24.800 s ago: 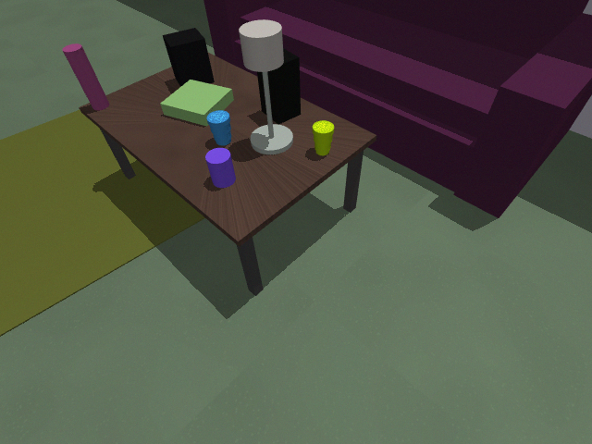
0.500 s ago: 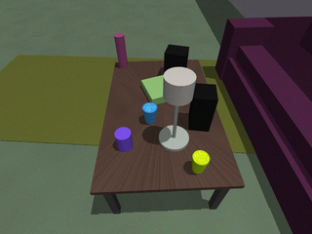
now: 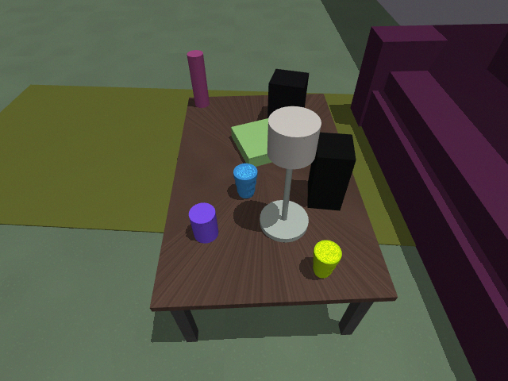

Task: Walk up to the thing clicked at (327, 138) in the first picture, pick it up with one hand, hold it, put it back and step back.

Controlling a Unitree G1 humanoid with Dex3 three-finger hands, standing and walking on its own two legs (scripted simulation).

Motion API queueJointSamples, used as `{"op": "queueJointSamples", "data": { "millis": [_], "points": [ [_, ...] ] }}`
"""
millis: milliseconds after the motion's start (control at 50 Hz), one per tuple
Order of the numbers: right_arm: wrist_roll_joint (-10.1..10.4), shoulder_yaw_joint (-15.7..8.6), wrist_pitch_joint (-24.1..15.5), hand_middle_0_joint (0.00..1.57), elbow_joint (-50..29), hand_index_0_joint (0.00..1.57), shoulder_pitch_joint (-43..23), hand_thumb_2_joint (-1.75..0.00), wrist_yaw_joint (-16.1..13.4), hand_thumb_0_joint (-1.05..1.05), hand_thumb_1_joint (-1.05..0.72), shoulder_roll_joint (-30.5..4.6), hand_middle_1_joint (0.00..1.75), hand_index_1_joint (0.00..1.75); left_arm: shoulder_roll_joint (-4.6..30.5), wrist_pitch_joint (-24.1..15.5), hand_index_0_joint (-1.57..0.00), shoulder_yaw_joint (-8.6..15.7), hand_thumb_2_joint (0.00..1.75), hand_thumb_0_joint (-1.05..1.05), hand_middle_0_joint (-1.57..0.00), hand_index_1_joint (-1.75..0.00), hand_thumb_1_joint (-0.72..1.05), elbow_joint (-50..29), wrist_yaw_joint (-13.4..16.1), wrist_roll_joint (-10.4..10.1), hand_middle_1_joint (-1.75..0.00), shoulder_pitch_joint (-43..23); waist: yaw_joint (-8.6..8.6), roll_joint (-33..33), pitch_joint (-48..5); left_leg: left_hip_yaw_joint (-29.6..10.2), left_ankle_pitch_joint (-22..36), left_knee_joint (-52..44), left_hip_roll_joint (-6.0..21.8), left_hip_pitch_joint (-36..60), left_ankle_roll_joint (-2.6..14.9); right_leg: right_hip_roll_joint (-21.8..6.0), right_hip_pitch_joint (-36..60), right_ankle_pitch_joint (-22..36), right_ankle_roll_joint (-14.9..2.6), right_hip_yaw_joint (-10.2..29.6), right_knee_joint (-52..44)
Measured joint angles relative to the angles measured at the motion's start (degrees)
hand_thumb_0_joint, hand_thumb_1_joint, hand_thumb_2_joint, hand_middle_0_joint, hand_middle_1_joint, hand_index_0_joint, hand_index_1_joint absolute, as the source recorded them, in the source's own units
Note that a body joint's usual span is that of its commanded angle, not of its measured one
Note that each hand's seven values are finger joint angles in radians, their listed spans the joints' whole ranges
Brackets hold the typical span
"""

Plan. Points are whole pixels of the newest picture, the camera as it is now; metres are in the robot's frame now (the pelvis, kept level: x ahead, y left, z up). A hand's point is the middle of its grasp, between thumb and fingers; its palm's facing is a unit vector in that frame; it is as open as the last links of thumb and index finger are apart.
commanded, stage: home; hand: right
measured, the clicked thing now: (324, 261) +0.48 -0.18 -0.32
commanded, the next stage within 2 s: stand in 0.66 s
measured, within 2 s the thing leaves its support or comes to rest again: neither
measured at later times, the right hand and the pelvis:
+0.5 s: hand out of the picture +0.08 -0.25 -0.15, palm faces -0.01 +0.93 -0.36, open 17.4 cm; pelvis +0.01 +0.00 +0.00, yaw +0 degrees
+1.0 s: hand out of the picture +0.07 -0.25 -0.15, palm faces -0.01 +0.94 -0.35, open 14.4 cm; pelvis +0.01 +0.00 +0.00, yaw +1 degrees
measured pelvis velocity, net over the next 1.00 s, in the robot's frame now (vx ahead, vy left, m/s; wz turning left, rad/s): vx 0.01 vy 0.00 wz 0.01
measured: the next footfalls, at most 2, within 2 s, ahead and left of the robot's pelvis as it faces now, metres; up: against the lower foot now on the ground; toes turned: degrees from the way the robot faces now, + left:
none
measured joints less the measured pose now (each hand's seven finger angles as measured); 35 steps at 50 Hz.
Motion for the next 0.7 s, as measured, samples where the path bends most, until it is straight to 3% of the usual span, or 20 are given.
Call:
{"op": "queueJointSamples", "data": {
  "millis": [700],
  "points": [
    [0.6, -0.3, -0.1, 0.06, 1.7, 0.06, -4.5, -0.05, 0.5, -0.01, 0.53, -0.7, 0.06, 0.05, -0.1, -1.0, -0.2, -0.4, 0.9, 0.01, -0.2, -0.3, 0.9, 1.4, 0.0, -0.5, -0.3, -2.9, -0.06, 0.2, -0.1, -0.1, 0.6, -2.6, -0.5, 1.6, 0.19, -0.5, 1.7, 0.5, 0.23, -0.3, -2.6]
  ]
}}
